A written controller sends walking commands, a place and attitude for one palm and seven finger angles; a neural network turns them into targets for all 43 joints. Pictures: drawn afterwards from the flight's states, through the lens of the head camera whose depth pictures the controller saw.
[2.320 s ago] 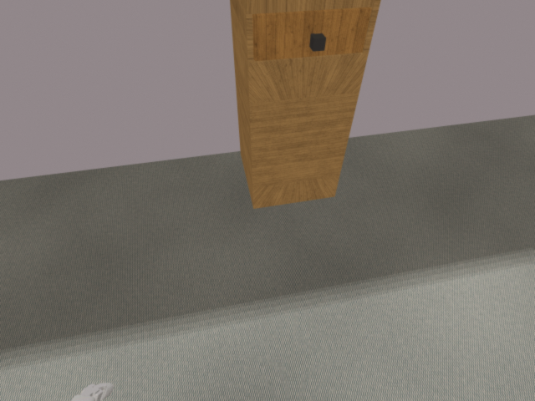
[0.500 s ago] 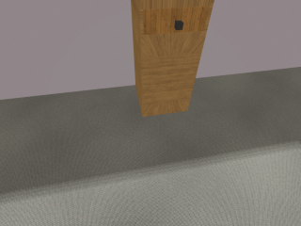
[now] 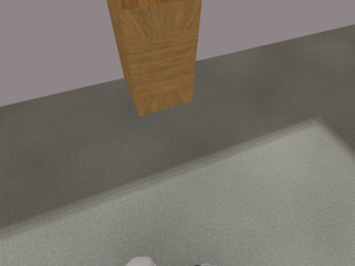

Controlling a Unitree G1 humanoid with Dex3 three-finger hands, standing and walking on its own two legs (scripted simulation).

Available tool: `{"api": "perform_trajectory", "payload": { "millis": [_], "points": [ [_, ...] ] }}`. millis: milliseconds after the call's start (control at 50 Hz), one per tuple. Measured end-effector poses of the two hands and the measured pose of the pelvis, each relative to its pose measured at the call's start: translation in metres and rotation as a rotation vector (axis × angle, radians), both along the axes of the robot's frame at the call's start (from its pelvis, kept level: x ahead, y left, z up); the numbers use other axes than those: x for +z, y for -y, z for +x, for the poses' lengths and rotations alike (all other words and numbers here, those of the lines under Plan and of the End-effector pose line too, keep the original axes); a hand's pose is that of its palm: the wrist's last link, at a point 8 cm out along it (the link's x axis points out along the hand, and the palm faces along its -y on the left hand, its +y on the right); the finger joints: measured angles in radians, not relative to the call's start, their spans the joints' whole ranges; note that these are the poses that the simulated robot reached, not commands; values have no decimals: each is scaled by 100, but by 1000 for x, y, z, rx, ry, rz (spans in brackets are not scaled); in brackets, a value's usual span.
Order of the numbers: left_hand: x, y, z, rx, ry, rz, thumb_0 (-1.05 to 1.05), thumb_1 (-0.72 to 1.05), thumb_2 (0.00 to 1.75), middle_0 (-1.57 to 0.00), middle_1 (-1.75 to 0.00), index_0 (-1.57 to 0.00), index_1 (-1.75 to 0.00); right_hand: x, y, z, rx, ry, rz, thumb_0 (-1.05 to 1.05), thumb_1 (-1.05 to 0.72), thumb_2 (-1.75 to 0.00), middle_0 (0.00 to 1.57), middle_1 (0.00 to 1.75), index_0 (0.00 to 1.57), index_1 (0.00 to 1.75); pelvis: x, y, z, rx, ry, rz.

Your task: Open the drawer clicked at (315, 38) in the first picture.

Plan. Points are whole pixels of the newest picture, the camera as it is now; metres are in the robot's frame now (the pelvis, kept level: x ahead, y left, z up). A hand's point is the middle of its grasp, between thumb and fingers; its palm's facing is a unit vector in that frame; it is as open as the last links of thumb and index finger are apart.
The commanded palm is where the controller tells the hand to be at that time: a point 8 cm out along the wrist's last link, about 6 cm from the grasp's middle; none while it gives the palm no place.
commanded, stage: walk to a spot facing it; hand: left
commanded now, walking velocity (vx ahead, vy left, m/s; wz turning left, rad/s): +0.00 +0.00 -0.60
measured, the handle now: out of the picture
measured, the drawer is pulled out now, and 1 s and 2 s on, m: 0.00 0.00 0.00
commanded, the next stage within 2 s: turn to face it in 1.88 s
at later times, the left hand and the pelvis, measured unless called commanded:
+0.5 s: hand (112, 255) +0.15 +0.18 -0.15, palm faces -0.35 -0.91 -0.20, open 7.4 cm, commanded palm none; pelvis +0.00 +0.01 +0.01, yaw -21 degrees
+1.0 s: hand (150, 223) +0.25 +0.10 -0.20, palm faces -0.46 -0.87 -0.15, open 7.3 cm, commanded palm none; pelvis +0.18 -0.07 -0.01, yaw -32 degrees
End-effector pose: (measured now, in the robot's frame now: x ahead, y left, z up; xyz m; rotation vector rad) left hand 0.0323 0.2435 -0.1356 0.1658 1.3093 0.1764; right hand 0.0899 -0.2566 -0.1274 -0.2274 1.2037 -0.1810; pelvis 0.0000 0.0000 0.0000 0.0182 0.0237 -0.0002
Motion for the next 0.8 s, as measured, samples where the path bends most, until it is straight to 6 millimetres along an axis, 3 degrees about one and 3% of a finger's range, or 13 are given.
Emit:
{"api": "perform_trajectory", "payload": {
  "millis": [100, 220, 340, 460, 560, 620, 660, 700, 800],
  "points": [
    [-10, -25, 10, -56, 18, -7, 0, 90, 89, -20, -30, -20, -30, 12, -15, -10, -57, 93, -35, 1, -91, -90, 20, 30, 20, 30, -5, -21, -11, -59, -14, -13],
    [-2, -49, 38, -127, 67, -5, 0, 90, 89, -20, -30, -20, -30, 26, -32, -50, -129, 95, -46, 1, -91, -90, 20, 30, 20, 30, 4, -34, -19, -147, 13, -30],
    [9, -49, 64, -223, 76, -8, 0, 91, 89, -19, -29, -19, -30, 24, -40, -90, -226, 76, -26, 1, -90, -90, 20, 30, 21, 30, 9, -38, -15, -243, 7, -44],
    [13, -8, 110, -369, 71, -26, 0, 91, 89, -19, -29, -19, -30, 13, -39, -156, -383, -28, 9, 1, -90, -90, 20, 30, 21, 30, 9, -23, -5, -334, -5, -36],
    [14, 57, 166, -507, 128, -46, 0, 91, 89, -19, -29, -19, -30, -1, -32, -215, -519, -177, 48, 1, -90, -90, 20, 30, 21, 30, 2, 4, 9, -405, -13, -28],
    [8, 95, 196, -555, 214, -57, 0, 91, 89, -19, -29, -19, -30, -15, -22, -238, -561, -263, 75, 1, -90, -90, 20, 30, 20, 30, -12, 26, 18, -423, -8, -31],
    [9, 111, 203, -551, 240, -68, 0, 91, 89, -19, -29, -20, -30, -14, -13, -234, -571, -292, 82, 1, -91, -90, 20, 30, 20, 30, -11, 35, 26, -434, 4, -38],
    [11, 120, 203, -545, 226, -73, 0, 91, 89, -20, -30, -20, -30, -10, 0, -216, -579, -263, 75, 1, -91, -90, 20, 30, 20, 30, -5, 44, 38, -455, 10, -36],
    [7, 122, 200, -549, 111, -56, 0, 92, 89, -20, -30, -20, -30, 4, 36, -136, -582, -78, 38, 1, -91, -90, 20, 30, 20, 30, 5, 60, 72, -500, 13, -35]
  ]
}}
